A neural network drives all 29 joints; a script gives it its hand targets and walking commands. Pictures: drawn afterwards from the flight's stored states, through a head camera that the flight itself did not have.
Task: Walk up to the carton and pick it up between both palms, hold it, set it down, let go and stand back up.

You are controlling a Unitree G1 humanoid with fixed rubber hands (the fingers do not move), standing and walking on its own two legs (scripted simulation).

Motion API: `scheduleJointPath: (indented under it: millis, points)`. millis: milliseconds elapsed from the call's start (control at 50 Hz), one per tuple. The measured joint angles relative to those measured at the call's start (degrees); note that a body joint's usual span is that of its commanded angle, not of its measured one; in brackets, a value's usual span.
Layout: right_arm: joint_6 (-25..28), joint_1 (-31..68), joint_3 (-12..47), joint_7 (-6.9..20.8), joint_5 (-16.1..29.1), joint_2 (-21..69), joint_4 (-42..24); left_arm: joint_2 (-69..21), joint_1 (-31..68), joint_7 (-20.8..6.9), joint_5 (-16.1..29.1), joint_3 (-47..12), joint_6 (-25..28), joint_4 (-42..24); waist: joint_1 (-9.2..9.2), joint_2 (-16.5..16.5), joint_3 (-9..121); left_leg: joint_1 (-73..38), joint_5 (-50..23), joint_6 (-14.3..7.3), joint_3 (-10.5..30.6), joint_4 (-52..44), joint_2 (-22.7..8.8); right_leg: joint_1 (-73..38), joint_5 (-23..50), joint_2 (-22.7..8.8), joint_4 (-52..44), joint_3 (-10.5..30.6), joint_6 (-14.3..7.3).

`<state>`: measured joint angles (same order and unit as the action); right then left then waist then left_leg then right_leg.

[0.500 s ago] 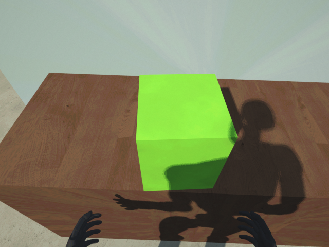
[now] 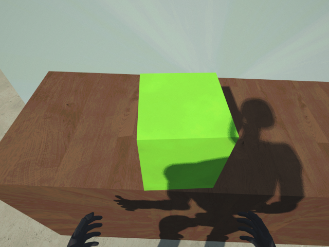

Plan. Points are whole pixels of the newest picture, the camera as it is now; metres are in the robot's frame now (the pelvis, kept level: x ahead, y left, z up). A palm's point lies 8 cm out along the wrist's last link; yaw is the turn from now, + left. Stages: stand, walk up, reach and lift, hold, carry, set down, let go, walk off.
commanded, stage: let go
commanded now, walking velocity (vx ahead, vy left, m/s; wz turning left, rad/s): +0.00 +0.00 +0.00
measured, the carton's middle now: (178, 133) +0.41 +0.00 +0.03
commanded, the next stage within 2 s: stand in 0.50 s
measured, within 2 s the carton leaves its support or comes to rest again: neither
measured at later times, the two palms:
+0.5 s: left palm out of the picture +0.15 +0.23 -0.08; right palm (268, 244) +0.17 -0.22 -0.08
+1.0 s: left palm out of the picture +0.07 +0.31 -0.11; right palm out of the picture +0.15 -0.28 -0.08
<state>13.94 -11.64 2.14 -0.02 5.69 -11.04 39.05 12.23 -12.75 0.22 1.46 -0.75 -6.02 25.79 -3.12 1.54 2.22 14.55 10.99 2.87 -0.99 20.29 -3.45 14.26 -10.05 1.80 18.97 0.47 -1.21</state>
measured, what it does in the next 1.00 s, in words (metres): stands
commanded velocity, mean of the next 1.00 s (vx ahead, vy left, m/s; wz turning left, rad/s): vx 0.00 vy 0.00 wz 0.00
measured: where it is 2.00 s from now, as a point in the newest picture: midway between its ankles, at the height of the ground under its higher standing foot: outside the picture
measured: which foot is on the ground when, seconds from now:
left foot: down 0.00-1.00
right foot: down 0.00-1.00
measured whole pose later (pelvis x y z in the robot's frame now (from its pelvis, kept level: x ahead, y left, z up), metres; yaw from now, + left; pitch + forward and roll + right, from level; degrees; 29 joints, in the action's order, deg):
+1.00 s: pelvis -0.01 +0.00 -0.01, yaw +1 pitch +1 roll -1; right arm 1.7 -11.0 1.2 -0.1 2.7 -21.7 41.4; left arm 22.4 -12.6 0.2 0.2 -0.8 2.2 49.1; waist -2.9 0.8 2.0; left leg 14.5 15.7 2.4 0.0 29.0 -3.5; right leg 13.5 -14.4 1.8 26.6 -0.4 -1.2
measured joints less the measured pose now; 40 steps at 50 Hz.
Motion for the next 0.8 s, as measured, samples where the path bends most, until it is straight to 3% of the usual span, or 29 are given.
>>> scheduleJointPath:
  millis: [520, 640, 800]
  points:
    - [0.8, 1.2, -0.5, 1.6, 0.0, -1.7, 2.4, -0.4, 0.1, 0.0, -0.8, 0.0, 0.0, 0.8, 0.21, -0.3, -0.5, 0.0, 0.6, 0.0, 0.8, 0.5, 0.0, -0.5, -0.6, 0.0, 0.0, -0.8, 0.0]
    - [-8.0, 1.2, -0.7, -0.3, -3.0, -6.0, 2.5, 3.9, 0.3, 0.0, -1.2, 0.0, 6.0, 8.2, 0.22, -0.4, -0.4, 0.0, 3.4, -0.1, 1.0, 5.2, 0.0, -0.6, -3.5, 0.0, 4.8, -1.0, 0.0]
    - [-11.4, 0.7, -1.0, -0.3, -3.0, -10.6, 2.4, 9.1, 0.1, 0.0, -1.3, 0.0, 7.4, 17.1, 0.21, -0.5, -0.2, 0.0, 5.2, -0.4, 1.0, 8.5, 0.0, -0.7, -5.1, 0.0, 7.7, -0.9, 0.0]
